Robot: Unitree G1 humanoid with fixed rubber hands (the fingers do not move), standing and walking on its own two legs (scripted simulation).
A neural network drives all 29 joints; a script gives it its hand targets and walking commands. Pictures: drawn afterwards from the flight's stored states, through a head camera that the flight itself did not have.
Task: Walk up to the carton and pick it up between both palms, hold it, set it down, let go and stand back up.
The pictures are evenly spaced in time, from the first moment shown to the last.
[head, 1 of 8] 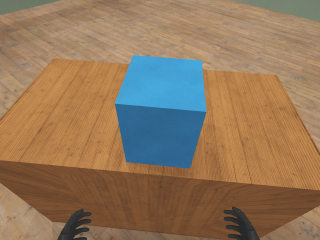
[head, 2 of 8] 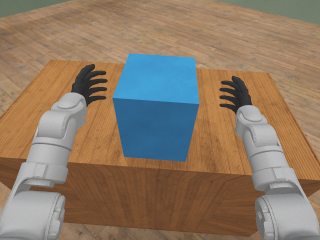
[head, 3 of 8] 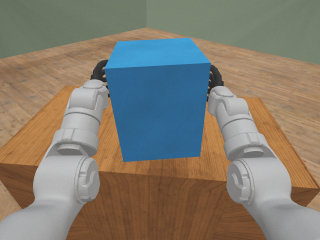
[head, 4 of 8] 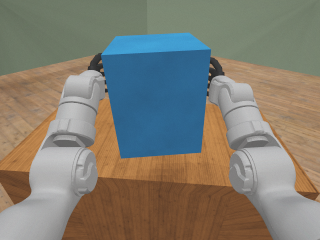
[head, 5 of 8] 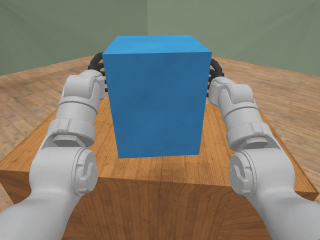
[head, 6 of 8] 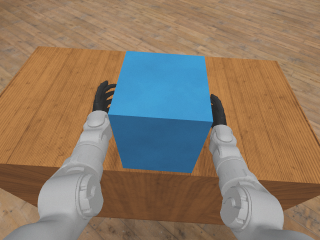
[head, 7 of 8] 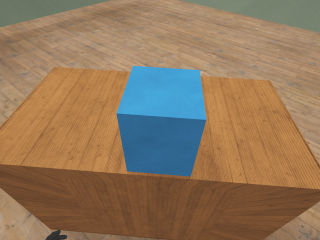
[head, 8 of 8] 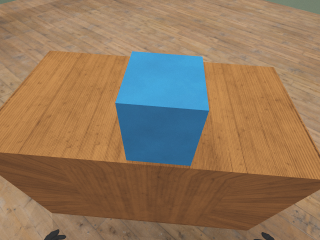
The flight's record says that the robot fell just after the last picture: no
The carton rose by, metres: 0.21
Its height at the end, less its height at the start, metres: +0.00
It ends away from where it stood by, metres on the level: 0.03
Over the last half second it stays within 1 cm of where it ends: yes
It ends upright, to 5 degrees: yes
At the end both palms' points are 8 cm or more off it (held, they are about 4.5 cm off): yes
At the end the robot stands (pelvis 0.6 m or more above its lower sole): yes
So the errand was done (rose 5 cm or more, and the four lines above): yes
